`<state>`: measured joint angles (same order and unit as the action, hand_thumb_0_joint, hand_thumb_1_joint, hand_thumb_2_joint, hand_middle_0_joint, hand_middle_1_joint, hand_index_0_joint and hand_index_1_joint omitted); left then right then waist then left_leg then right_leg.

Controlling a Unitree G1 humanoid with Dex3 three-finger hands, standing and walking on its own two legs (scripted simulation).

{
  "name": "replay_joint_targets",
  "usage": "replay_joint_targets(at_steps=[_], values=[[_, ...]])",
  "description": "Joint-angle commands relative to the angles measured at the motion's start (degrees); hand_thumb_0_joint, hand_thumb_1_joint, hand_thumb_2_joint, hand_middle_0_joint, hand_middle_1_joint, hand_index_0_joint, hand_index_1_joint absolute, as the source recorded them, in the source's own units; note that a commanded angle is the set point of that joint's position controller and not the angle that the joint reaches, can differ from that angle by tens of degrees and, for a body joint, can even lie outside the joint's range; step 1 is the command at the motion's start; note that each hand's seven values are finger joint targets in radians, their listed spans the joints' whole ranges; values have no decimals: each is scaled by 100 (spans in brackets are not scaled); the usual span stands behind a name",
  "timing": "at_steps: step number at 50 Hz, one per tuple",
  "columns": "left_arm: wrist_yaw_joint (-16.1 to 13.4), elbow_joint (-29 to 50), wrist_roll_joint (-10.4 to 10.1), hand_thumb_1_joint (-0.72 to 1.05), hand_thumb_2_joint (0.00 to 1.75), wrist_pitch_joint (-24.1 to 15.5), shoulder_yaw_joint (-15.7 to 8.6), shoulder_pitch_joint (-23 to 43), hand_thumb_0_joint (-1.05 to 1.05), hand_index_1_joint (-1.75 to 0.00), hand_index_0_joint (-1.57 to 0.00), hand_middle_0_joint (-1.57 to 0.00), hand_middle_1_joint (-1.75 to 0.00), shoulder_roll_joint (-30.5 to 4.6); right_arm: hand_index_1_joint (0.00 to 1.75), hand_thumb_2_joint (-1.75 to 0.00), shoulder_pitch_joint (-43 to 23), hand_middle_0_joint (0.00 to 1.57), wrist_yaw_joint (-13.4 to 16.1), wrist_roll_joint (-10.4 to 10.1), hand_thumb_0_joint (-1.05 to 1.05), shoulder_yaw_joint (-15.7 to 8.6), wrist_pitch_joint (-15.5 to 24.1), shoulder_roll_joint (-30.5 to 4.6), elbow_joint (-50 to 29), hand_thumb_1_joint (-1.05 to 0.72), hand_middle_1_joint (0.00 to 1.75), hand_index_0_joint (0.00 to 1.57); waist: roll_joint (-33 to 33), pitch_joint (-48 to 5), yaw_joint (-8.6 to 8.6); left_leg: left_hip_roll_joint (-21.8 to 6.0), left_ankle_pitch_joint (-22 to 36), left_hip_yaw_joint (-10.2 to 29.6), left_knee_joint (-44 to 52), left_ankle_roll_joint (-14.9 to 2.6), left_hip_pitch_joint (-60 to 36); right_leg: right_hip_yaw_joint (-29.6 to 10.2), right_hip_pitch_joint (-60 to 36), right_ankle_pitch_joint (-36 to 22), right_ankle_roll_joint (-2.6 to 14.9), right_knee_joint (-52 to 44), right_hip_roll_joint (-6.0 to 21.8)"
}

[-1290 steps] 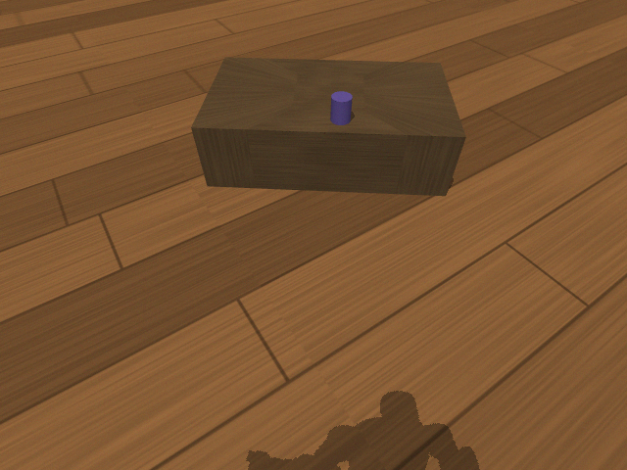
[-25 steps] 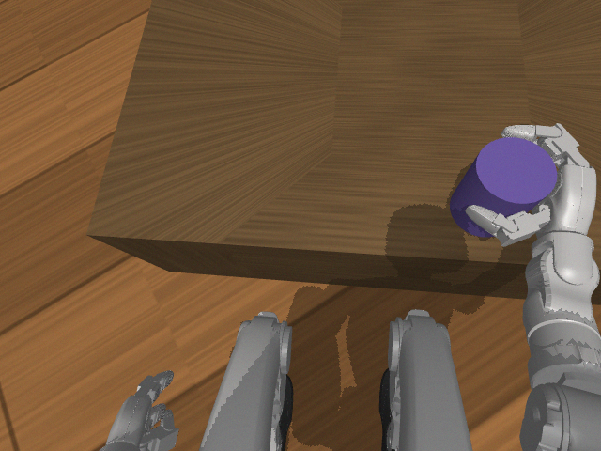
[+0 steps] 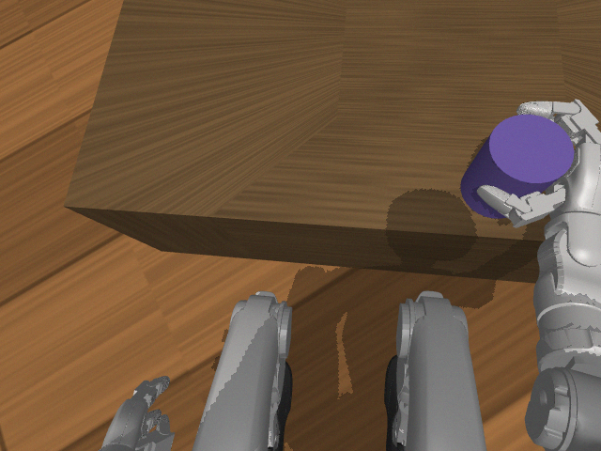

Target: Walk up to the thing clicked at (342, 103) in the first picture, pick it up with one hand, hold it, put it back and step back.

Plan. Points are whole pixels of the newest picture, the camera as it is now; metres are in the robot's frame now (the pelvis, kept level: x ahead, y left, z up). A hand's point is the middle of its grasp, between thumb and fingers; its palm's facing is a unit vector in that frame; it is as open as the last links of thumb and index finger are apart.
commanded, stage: lower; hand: right
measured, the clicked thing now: (510, 170) +0.46 -0.23 -0.05
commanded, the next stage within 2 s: loosen in 0.04 s
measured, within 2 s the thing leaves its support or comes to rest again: neither
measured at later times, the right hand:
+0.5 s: hand (532, 151) +0.47 -0.25 -0.02, palm faces +0.23 +0.97 -0.02, open 12.9 cm
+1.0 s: hand (592, 120) +0.48 -0.28 +0.03, palm faces +0.28 +0.96 -0.04, open 17.4 cm
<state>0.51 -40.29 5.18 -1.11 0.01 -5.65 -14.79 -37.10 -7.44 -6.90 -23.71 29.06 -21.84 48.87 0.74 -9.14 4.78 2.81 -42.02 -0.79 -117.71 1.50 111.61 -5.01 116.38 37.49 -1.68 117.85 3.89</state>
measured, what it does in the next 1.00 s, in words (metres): stands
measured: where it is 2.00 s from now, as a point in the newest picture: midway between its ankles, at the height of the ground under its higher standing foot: (334, 431)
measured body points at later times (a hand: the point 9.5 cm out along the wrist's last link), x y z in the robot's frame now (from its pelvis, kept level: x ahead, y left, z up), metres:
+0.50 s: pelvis +0.00 +0.01 -0.01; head +0.21 -0.03 +0.38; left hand +0.12 +0.28 -0.15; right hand +0.45 -0.30 -0.01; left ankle +0.07 +0.13 -0.40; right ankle +0.08 -0.14 -0.40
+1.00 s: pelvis +0.00 +0.01 +0.00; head +0.20 -0.02 +0.40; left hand +0.11 +0.29 -0.13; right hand +0.46 -0.33 +0.04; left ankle +0.07 +0.13 -0.40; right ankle +0.08 -0.14 -0.40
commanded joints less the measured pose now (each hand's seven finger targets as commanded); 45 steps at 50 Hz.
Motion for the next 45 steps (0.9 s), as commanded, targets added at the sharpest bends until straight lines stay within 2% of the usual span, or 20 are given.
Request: replay_joint_targets(at_steps=[1,5,7,12,14,16,17,21,23,25,26,27,30,33,35,39,40,41,43,45], values=[[-96,252,-30,90,88,-63,-464,-842,0,-29,-20,-20,-29,-1238,137,-122,-2812,124,4,-217,0,-416,736,-1745,-1856,-1,137,128,-1165,-4232,-82,78,1411,-243,1359,-387,-1466,216,-3411,-999,273,-1171,-115],[-74,285,-64,89,89,-42,-443,-811,0,-29,-20,-20,-29,-1177,135,-120,-2637,123,-98,-248,0,-378,660,-1518,-1461,-1,135,128,-844,-4174,-19,80,1530,-253,1289,-374,-1600,197,-3103,-1078,303,-1041,-108],[-66,281,-38,89,88,-28,-440,-869,0,-29,-19,-19,-29,-1190,135,-120,-2717,123,-122,-234,0,-472,663,-1645,-1369,0,135,127,-825,-4152,-42,83,1588,-213,1265,-365,-1683,232,-2891,-1099,312,-936,-108],[-76,260,-66,96,84,19,-524,-881,0,-28,-22,-20,-30,-1277,100,-81,-2996,110,-149,-195,0,-464,589,-1753,-1628,26,100,112,-890,-4264,-39,91,1413,-228,1302,-382,-1623,240,-2995,-940,299,-978,-93],[-59,303,-65,96,85,7,-425,-813,0,-28,-22,-19,-30,-1141,88,-65,-2670,106,-192,-194,0,-307,509,-1429,-1221,31,88,108,-762,-4002,-4,95,1288,-241,1372,-371,-1613,272,-2761,-766,310,-989,-104],[-94,266,-76,96,85,12,-526,-879,0,-28,-22,-19,-30,-1267,77,-49,-2934,100,-167,-177,0,-445,545,-1801,-1654,44,77,102,-847,-4252,-88,70,1253,-198,1376,-373,-1759,297,-2790,-729,302,-974,-101],[-88,319,-74,94,86,8,-442,-810,0,-28,-21,-19,-30,-1169,71,-46,-2699,92,-196,-150,0,-345,490,-1616,-1319,49,71,94,-697,-4223,-20,91,1339,-213,1382,-350,-1788,288,-2770,-797,320,-924,-88],[-95,270,-82,94,87,-2,-474,-845,0,-29,-21,-19,-30,-1204,47,-24,-2675,66,-224,-181,0,-321,432,-1523,-1321,60,47,67,-744,-4081,-7,85,1372,-241,1338,-365,-1637,263,-2805,-851,309,-924,-76],[-99,216,-82,93,87,31,-522,-900,0,-29,-21,-19,-30,-1268,43,-21,-2792,61,-205,-173,0,-398,425,-1626,-1362,61,43,63,-852,-3989,-28,86,1401,-237,1303,-375,-1616,252,-2729,-872,303,-940,-77],[-84,238,-100,93,88,30,-471,-870,0,-29,-21,-20,-31,-1208,38,-18,-2469,54,-232,-163,0,-286,320,-1307,-881,61,38,55,-673,-3688,60,97,1224,-310,1338,-376,-1447,217,-2640,-706,299,-1018,-80],[-84,268,-107,93,88,35,-517,-862,0,-29,-21,-20,-31,-1269,36,-17,-2574,50,-232,-176,0,-316,338,-1410,-1187,61,35,51,-794,-3726,-7,89,1147,-307,1306,-405,-1398,214,-2656,-657,287,-1068,-84],[-67,211,-108,93,88,42,-453,-891,0,-29,-21,-20,-31,-1203,35,-17,-2364,49,-256,-144,0,-250,294,-1264,-709,61,35,50,-731,-3503,48,77,1214,-331,1281,-393,-1389,203,-2630,-727,284,-1048,-89],[-78,255,-108,92,88,56,-564,-923,0,-30,-21,-20,-31,-1338,29,-15,-2763,41,-242,-163,0,-433,355,-1639,-1350,60,29,42,-848,-3902,-4,89,1381,-296,1265,-389,-1509,211,-2755,-869,301,-985,-86],[-53,275,-100,92,88,65,-535,-920,0,-30,-21,-20,-31,-1246,25,-14,-2562,33,-269,-177,0,-355,293,-1385,-1065,57,25,33,-688,-3748,41,88,1391,-303,1285,-374,-1528,218,-2580,-878,306,-979,-80],[-62,278,-109,93,87,60,-535,-926,0,-29,-21,-20,-30,-1244,23,-20,-2671,22,-259,-142,0,-384,323,-1521,-1138,52,24,23,-677,-3742,49,98,1282,-306,1335,-382,-1473,223,-2605,-776,309,-1015,-76],[-72,257,-91,92,87,80,-559,-951,0,-29,-20,-20,-30,-1328,12,-10,-2992,13,-300,-117,0,-525,377,-1965,-1452,50,12,12,-985,-4011,-9,82,1296,-268,1300,-384,-1528,247,-2826,-784,300,-985,-68],[-85,317,-117,92,87,100,-561,-960,0,-29,-20,-20,-30,-1363,10,-9,-3121,10,-277,-135,0,-741,372,-2271,-1657,52,10,10,-948,-4214,-67,80,1280,-263,1358,-379,-1675,245,-2945,-790,299,-1045,-72],[-88,319,-132,92,88,112,-526,-927,0,-29,-20,-19,-29,-1328,8,-7,-2915,9,-310,-158,0,-638,297,-2116,-1396,54,8,9,-934,-4164,-58,68,1296,-268,1405,-372,-1812,252,-2957,-798,293,-1105,-79],[-126,367,-170,92,88,144,-541,-946,0,-29,-20,-19,-29,-1374,7,-5,-3044,7,-288,-209,0,-1009,230,-2652,-1758,59,7,7,-860,-4431,-165,81,1370,-228,1522,-353,-2069,262,-3064,-890,310,-1149,-56],[-165,359,-188,92,87,194,-546,-999,0,-29,-20,-19,-29,-1389,6,-4,-2973,6,-326,-190,0,-1093,89,-2869,-1668,60,6,6,-888,-4538,-190,99,1442,-191,1658,-337,-2335,291,-3187,-963,311,-1272,-41]])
